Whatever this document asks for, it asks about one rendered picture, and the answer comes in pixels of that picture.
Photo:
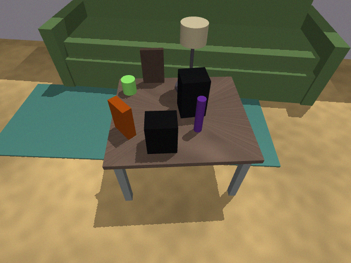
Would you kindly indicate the desk lamp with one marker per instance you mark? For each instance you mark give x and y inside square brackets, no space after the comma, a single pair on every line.
[193,35]

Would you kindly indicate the sofa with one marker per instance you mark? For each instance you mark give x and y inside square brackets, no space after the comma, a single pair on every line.
[274,50]

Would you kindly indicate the coffee table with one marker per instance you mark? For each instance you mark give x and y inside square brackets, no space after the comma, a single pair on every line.
[226,136]

